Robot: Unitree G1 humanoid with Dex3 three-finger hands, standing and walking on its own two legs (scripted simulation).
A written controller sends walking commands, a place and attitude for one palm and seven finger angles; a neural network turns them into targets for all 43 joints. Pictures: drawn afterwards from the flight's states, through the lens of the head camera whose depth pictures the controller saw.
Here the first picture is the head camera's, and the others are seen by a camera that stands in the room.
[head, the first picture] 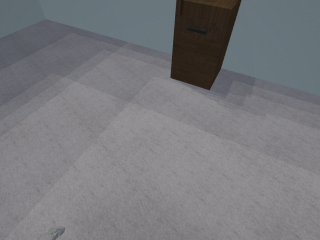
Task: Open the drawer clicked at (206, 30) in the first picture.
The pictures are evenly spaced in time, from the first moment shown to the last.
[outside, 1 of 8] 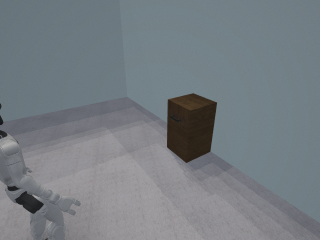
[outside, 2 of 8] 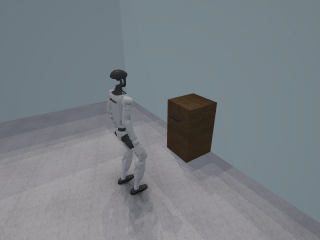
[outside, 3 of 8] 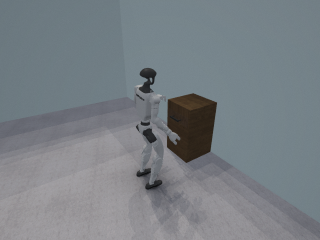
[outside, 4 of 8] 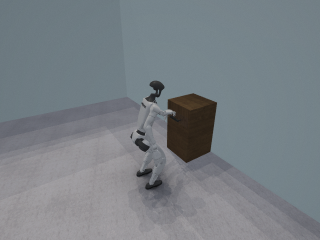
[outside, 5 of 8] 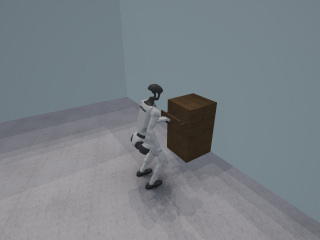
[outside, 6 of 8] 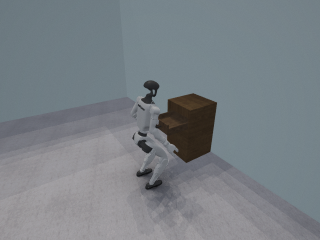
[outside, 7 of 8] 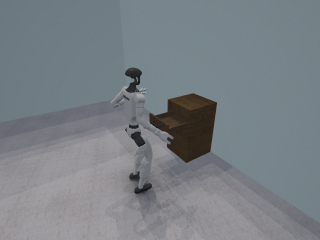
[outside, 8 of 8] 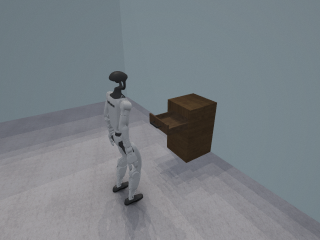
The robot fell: no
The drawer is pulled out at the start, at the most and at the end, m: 0.00 0.30 0.30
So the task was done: yes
